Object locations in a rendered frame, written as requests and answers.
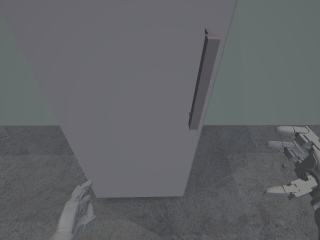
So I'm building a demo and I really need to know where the robot right forearm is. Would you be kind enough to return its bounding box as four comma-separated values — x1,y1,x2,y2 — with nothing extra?
310,194,320,240

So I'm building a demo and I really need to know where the handle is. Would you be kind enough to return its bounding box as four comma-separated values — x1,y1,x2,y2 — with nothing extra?
188,28,221,130

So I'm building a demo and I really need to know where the robot right hand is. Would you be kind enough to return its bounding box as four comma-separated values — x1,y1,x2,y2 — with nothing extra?
263,126,320,202

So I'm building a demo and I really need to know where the robot left hand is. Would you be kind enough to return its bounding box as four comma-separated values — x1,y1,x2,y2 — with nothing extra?
55,180,96,237

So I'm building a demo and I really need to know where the fridge door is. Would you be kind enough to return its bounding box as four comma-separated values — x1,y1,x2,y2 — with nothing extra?
0,0,236,198

